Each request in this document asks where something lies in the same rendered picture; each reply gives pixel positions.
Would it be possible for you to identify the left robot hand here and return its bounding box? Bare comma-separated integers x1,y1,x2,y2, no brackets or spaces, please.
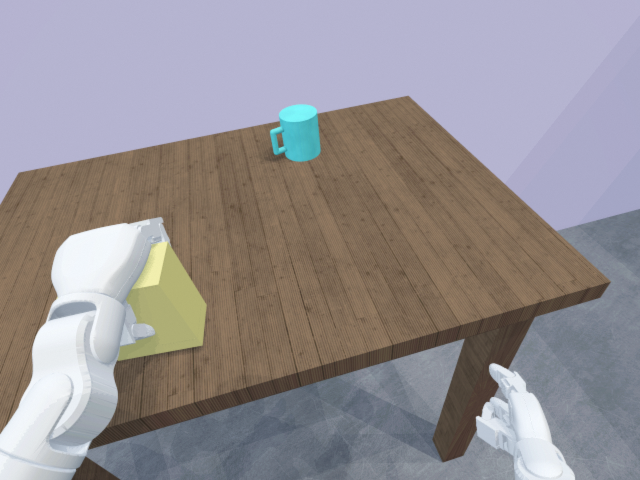
51,217,171,347

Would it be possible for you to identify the right robot forearm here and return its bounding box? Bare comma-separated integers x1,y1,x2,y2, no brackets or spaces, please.
513,438,575,480

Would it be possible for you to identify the right robot hand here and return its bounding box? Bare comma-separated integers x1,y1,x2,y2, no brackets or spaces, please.
476,363,552,455

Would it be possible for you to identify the sponge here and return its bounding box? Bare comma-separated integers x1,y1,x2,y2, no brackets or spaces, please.
57,241,207,361

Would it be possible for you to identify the left robot forearm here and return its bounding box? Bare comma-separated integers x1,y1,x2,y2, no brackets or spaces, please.
0,292,126,480

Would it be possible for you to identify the table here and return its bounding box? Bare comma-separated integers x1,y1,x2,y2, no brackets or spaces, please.
0,96,611,480

